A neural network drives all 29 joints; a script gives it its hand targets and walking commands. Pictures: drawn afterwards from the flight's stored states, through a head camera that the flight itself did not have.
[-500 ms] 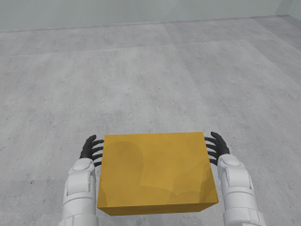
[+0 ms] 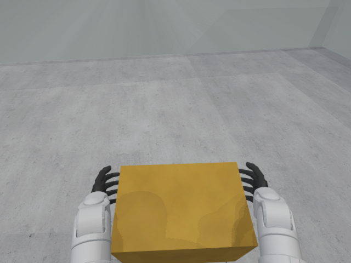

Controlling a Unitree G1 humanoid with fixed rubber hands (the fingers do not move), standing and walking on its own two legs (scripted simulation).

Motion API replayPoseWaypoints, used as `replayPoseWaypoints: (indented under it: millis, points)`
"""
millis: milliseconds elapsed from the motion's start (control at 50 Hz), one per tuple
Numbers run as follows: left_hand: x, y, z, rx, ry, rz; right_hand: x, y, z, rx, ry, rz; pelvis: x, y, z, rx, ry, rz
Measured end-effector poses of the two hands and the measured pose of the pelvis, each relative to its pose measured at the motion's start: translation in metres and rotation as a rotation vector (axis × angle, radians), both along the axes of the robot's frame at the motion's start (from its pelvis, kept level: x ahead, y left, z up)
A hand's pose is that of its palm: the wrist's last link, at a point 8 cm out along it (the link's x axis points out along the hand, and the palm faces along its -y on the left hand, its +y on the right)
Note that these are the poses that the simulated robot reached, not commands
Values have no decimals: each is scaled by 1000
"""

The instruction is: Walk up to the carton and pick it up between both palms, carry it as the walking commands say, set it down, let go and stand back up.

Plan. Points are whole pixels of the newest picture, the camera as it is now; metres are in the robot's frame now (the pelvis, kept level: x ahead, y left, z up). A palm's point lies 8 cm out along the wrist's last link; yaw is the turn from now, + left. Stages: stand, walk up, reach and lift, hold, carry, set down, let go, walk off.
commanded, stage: reach and lift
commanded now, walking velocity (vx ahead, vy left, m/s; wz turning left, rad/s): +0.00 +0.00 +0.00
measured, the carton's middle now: (180, 215) +0.28 +0.01 -0.04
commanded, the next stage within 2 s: hold in 0.94 s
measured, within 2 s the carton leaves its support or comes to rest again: neither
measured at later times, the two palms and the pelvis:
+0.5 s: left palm (105, 193) +0.28 +0.19 +0.05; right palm (264, 196) +0.28 -0.18 +0.05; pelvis +0.00 +0.01 +0.00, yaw +0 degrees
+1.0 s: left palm (104, 196) +0.27 +0.19 +0.05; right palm (265, 199) +0.28 -0.18 +0.05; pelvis +0.00 +0.01 +0.00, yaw +0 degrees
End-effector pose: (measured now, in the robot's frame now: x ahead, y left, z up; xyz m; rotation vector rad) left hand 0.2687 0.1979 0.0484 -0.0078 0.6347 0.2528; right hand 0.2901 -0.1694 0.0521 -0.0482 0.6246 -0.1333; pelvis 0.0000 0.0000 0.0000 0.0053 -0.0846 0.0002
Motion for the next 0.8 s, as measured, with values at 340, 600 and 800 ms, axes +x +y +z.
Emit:
replayPoseWaypoints:
  millis: [340,600,800]
  points:
    - [13,-9,0,6,5,-59,-5,-10,0,-3,5,-55,-4,8,0,-3,13,-1]
    - [12,-8,-1,3,2,-56,-8,-8,0,-1,1,-64,-2,13,1,-2,15,-4]
    - [8,-8,-1,8,-3,-54,-12,-8,-1,2,-4,-68,-2,12,0,-1,8,0]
